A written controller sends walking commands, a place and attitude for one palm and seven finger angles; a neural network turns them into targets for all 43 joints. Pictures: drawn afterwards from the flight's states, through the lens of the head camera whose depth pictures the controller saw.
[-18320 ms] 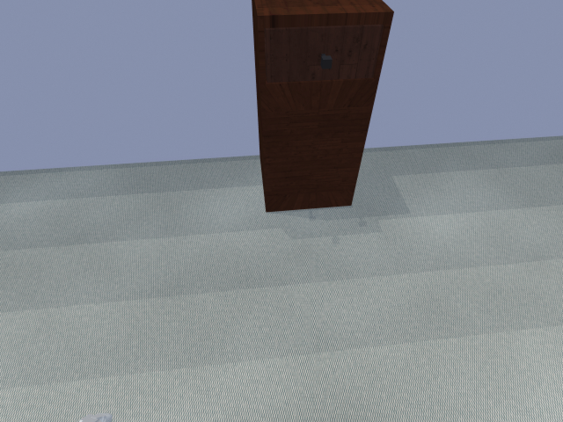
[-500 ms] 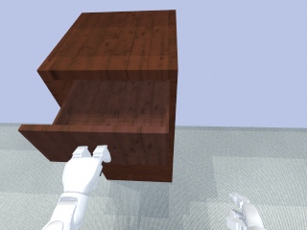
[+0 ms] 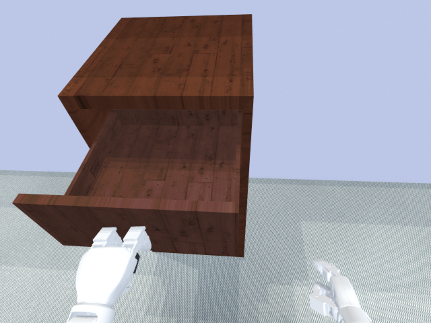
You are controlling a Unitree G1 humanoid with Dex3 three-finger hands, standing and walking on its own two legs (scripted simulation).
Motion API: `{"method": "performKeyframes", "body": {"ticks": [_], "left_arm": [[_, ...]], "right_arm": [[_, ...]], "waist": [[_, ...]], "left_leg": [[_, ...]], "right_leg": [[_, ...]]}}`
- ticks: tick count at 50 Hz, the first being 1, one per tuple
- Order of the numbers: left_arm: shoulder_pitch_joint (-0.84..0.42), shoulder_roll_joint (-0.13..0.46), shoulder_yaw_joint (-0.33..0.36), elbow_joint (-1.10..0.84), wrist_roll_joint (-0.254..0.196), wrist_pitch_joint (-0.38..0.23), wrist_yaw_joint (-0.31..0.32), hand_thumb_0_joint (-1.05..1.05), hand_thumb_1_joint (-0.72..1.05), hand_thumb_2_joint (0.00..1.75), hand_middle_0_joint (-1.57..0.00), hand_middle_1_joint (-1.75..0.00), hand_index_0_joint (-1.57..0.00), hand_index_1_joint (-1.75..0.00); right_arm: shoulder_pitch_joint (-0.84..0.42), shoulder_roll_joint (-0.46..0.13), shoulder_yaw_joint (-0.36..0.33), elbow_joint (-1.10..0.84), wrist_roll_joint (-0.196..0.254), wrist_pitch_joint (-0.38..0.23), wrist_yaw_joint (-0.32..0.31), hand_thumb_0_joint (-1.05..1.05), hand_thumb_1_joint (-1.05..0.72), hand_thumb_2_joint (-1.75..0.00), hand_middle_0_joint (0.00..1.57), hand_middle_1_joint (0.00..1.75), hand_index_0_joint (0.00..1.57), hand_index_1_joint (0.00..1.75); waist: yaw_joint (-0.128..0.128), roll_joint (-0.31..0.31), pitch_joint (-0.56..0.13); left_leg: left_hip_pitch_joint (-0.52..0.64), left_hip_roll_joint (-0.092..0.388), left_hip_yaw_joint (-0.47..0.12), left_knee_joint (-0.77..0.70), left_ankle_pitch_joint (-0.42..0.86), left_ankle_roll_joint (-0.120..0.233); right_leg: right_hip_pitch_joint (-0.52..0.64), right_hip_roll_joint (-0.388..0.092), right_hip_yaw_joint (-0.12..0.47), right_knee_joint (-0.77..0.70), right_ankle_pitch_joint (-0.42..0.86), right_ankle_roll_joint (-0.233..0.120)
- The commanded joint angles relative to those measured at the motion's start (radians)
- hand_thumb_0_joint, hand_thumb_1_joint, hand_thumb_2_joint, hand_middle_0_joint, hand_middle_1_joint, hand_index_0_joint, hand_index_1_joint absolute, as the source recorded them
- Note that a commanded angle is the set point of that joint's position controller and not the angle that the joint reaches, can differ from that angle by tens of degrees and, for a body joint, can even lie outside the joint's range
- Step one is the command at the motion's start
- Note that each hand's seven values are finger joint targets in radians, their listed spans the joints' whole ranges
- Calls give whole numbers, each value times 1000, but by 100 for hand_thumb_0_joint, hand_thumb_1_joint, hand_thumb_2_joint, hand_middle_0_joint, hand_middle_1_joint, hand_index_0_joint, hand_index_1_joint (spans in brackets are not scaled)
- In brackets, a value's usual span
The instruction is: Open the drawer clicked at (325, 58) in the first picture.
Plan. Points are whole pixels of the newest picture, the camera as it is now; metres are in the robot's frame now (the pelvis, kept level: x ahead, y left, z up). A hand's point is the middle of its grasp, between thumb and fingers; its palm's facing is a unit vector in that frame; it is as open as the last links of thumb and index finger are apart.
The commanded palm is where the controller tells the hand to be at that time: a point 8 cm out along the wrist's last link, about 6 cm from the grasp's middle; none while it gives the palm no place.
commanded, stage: pull the drawer open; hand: left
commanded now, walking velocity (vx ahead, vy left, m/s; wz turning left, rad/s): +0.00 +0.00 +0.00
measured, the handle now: (129, 251) +0.23 +0.19 +0.02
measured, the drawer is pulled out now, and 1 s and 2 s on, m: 0.26 0.29 0.29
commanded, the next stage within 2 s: open the thumb to release the handle in 0.58 s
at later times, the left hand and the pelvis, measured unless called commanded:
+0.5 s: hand (114, 305) +0.15 +0.19 +0.00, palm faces -0.01 -0.11 -0.99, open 6.3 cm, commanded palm +0.10 +0.22 +0.05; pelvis +0.00 -0.01 -0.01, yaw +0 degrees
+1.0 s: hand (119, 297) +0.16 +0.19 +0.00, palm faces +0.03 -0.13 -0.99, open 8.1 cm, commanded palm +0.12 +0.20 +0.05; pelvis -0.01 -0.01 -0.01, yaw +1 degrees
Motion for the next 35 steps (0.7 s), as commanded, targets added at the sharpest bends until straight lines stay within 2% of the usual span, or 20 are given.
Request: {"method": "performKeyframes", "body": {"ticks": [1,4,6,9,13,15,16,18,19,21,24,25,26,28,29,31,33,34,35], "left_arm": [[43,142,186,-242,-22,40,81,0,90,90,-40,-135,-40,-135],[77,156,205,-269,-17,33,94,0,90,90,-40,-135,-40,-135],[80,156,205,-270,-17,33,101,0,90,90,-40,-135,-40,-135],[121,162,216,-291,-18,28,109,0,90,90,-40,-135,-40,-135],[174,152,207,-294,-25,25,114,0,90,90,-40,-135,-40,-135],[171,181,238,-314,-29,21,117,0,90,90,-40,-135,-40,-135],[199,167,231,-314,-31,18,117,0,90,90,-40,-135,-40,-135],[247,161,222,-337,-36,14,117,0,90,90,-40,-135,-40,-135],[264,179,243,-334,-41,13,119,0,90,90,-40,-135,-40,-135],[271,176,240,-337,-42,9,121,0,90,90,-40,-135,-40,-135],[325,185,255,-356,-47,1,128,0,90,90,-40,-135,-40,-135],[328,187,255,-360,-49,-1,131,0,90,90,-40,-135,-40,-135],[355,190,267,-360,-53,-7,131,0,90,90,-40,-135,-40,-135],[368,198,278,-365,-56,-12,133,0,90,90,-40,-135,-40,-135],[367,218,306,-355,-56,-16,138,0,90,90,-40,-135,-40,-135],[384,210,306,-347,-60,-21,142,0,90,90,-40,-135,-40,-135],[394,220,325,-346,-53,-29,151,0,90,90,-40,-135,-40,-135],[86,99,141,-361,-23,-2,144,0,90,90,-40,-135,-40,-135],[60,135,193,-385,-14,-3,154,0,83,87,-40,-134,-40,-134]], "right_arm": [[-133,-92,-34,-168,-2,-51,5,0,-90,-90,20,30,20,30],[-131,-95,-36,-176,-5,-52,9,0,-90,-90,20,30,20,30],[-128,-96,-37,-174,-6,-52,11,0,-90,-90,20,30,20,30],[-120,-97,-38,-184,-9,-53,13,0,-90,-90,20,30,20,30],[-121,-94,-35,-185,-6,-54,17,0,-90,-90,20,30,20,30],[-122,-97,-33,-188,-8,-50,15,0,-90,-90,20,30,20,30],[-124,-94,-34,-191,-7,-51,16,0,-90,-90,20,30,20,30],[-121,-94,-32,-198,-8,-53,23,0,-90,-90,20,30,20,30],[-122,-97,-32,-202,-7,-51,24,0,-90,-90,20,30,20,30],[-123,-96,-30,-200,-8,-49,24,0,-90,-90,20,30,20,30],[-118,-100,-30,-213,-9,-50,31,0,-90,-90,20,30,20,30],[-113,-100,-29,-212,-12,-51,32,0,-90,-90,20,30,20,30],[-113,-99,-29,-214,-10,-50,30,0,-90,-90,20,30,20,30],[-116,-101,-27,-217,-11,-49,28,0,-90,-90,20,30,20,30],[-111,-101,-26,-214,-12,-48,27,0,-90,-90,20,30,20,30],[-110,-100,-24,-212,-12,-46,25,0,-90,-90,20,30,20,30],[-111,-99,-26,-209,-14,-44,24,0,-90,-90,20,30,20,30],[-118,-111,-29,-188,-35,-40,32,0,-90,-90,20,30,20,30],[-92,-107,-50,-199,-35,-51,30,0,-90,-90,20,30,20,30]], "waist": [[45,-42,-149],[49,-23,-167],[43,-48,-149],[48,-50,-172],[50,-58,-152],[52,-68,-164],[55,-60,-150],[63,-41,-165],[60,-53,-162],[57,-56,-135],[63,-36,-143],[59,-62,-143],[68,-56,-140],[70,-55,-144],[67,-54,-149],[71,-65,-146],[78,-44,-164],[-24,-25,-150],[-1,-25,-183]], "left_leg": [[-18,-47,-39,-50,243,12],[-19,-47,-42,-35,242,10],[-28,-45,-44,-26,229,12],[-31,-48,-47,-15,227,11],[-49,-50,-49,-2,221,12],[-52,-51,-49,0,208,12],[-54,-52,-46,4,209,14],[-52,-51,-46,9,220,13],[-50,-51,-49,12,223,10],[-69,-53,-47,13,194,13],[-60,-52,-49,22,197,11],[-66,-54,-47,28,185,12],[-81,-54,-46,26,183,14],[-94,-59,-45,33,178,13],[-90,-57,-46,33,186,10],[-110,-60,-44,35,182,12],[-117,-62,-42,38,200,9],[-99,-62,-59,65,182,15],[-59,-47,-59,72,188,16]], "right_leg": [[161,-10,64,-105,271,-10],[145,-7,68,-94,258,-16],[124,-8,68,-88,246,-13],[127,-9,70,-81,243,-15],[111,-12,70,-68,254,-12],[112,-14,87,-72,239,-12],[112,-14,82,-73,249,-13],[114,-14,80,-63,252,-14],[108,-15,95,-70,253,-16],[100,-16,97,-73,232,-13],[83,-16,103,-74,210,-18],[77,-20,114,-75,197,-15],[97,-21,108,-72,220,-14],[103,-25,125,-72,238,-14],[101,-22,133,-74,252,-17],[115,-25,128,-63,284,-14],[128,-24,132,-45,333,-16],[11,-31,122,-42,290,-13],[-7,-25,109,-45,221,-14]]}}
